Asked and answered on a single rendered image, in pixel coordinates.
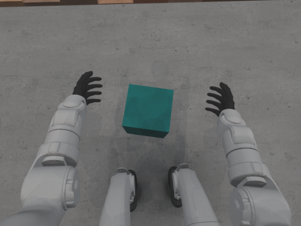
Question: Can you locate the robot left foot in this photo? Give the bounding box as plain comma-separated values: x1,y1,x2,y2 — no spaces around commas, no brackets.
128,170,137,212

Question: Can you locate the right robot hand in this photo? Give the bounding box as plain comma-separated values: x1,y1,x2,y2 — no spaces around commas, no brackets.
205,82,235,117

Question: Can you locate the left robot hand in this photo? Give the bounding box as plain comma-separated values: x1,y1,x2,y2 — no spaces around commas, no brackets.
73,71,102,105

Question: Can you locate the left robot thigh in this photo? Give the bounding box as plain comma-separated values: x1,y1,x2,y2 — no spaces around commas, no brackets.
99,172,135,226

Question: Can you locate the robot left upper arm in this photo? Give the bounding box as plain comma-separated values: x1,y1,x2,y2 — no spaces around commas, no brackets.
0,166,80,226

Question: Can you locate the carton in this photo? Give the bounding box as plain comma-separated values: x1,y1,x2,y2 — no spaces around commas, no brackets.
122,84,174,138

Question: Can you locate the robot right upper arm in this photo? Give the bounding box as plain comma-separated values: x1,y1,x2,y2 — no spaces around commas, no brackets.
229,186,291,226

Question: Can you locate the left robot forearm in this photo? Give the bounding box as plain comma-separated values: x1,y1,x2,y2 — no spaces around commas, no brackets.
20,95,87,206

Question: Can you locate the right robot forearm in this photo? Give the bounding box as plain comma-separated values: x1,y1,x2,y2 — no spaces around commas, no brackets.
216,109,292,218

